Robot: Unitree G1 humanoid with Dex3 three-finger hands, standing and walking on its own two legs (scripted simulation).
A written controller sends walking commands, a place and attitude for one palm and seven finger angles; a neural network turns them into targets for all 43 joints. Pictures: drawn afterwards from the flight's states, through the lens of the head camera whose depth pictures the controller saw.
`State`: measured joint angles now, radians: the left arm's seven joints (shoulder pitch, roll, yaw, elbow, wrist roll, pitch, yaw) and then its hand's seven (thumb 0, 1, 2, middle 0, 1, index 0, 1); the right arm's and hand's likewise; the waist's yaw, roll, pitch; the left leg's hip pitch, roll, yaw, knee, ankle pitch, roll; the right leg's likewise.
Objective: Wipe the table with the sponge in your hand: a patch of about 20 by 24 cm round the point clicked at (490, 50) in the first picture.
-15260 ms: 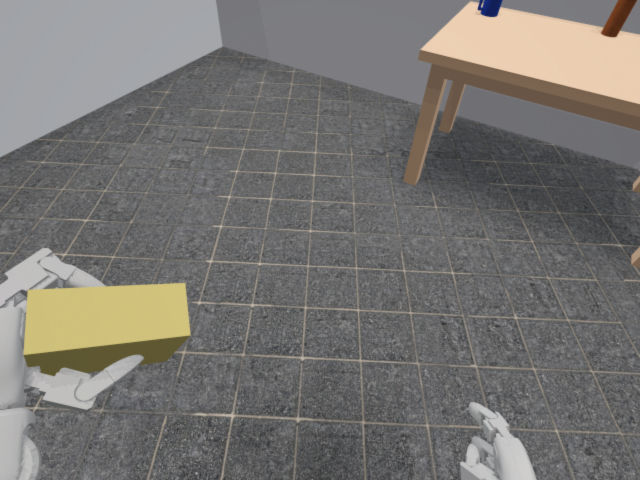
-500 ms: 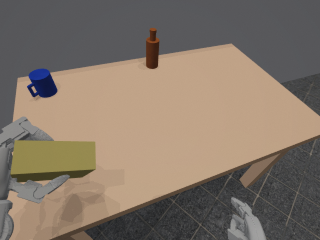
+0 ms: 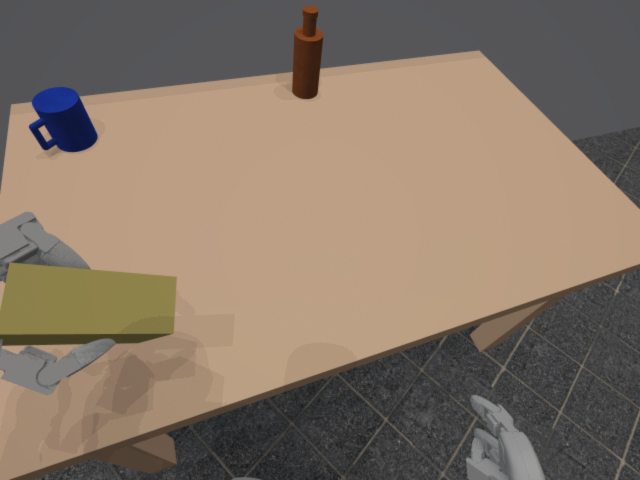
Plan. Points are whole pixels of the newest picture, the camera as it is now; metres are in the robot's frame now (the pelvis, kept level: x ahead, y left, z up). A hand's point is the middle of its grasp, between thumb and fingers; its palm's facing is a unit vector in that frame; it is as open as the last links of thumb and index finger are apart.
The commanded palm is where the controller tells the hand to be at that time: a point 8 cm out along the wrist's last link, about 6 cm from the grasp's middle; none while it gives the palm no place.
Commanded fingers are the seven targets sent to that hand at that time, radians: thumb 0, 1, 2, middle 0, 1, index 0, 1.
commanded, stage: come to a stop and stand still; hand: left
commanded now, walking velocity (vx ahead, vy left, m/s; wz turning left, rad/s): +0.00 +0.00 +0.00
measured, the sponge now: (111, 311) +0.24 +0.23 +0.12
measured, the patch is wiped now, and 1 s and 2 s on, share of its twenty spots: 0.00 0.00 0.00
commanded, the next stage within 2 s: look again from close up in 0.62 s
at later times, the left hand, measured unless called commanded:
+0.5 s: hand (23, 378) +0.17 +0.25 +0.16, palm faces +0.32 -0.87 -0.37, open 9.5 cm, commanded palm +0.11 +0.29 +0.18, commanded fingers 0.00 0.10 1.30 -1.20 -1.60 -1.20 -1.60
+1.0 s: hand (36, 359) +0.18 +0.24 +0.16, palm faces +0.30 -0.87 -0.39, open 9.5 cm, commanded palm +0.13 +0.28 +0.18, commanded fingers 0.00 0.10 1.30 -1.20 -1.60 -1.20 -1.60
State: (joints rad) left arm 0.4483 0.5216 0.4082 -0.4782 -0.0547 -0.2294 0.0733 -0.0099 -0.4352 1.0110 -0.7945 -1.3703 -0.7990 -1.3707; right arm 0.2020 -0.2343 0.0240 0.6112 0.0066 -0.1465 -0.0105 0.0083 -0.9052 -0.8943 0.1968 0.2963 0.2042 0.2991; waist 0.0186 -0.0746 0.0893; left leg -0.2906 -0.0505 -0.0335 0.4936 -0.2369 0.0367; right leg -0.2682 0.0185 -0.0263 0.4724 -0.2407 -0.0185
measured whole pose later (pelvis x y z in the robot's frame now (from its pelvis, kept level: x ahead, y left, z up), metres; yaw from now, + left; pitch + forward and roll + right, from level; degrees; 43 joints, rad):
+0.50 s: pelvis -0.05 +0.01 +0.00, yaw +0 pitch +0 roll -1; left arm 0.42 0.40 0.33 -0.49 -0.06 -0.21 0.06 -0.01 -0.43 1.01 -0.79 -1.38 -0.79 -1.38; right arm 0.21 -0.20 0.06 0.58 0.03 -0.17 -0.02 0.01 -0.90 -0.89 0.20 0.30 0.21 0.30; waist 0.04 -0.05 0.06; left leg -0.30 -0.05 -0.04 0.47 -0.16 0.04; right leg -0.27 0.02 -0.03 0.42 -0.15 -0.01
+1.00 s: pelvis -0.04 +0.00 +0.00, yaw -1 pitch -1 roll -1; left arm 0.45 0.40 0.34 -0.47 -0.05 -0.20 0.07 -0.01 -0.43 1.01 -0.79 -1.38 -0.80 -1.38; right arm 0.22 -0.21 0.05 0.58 0.03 -0.17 -0.04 0.01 -0.90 -0.89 0.20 0.30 0.21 0.30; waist 0.01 -0.04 0.03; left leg -0.27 -0.04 -0.02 0.45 -0.17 0.04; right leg -0.24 0.02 -0.02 0.41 -0.15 -0.01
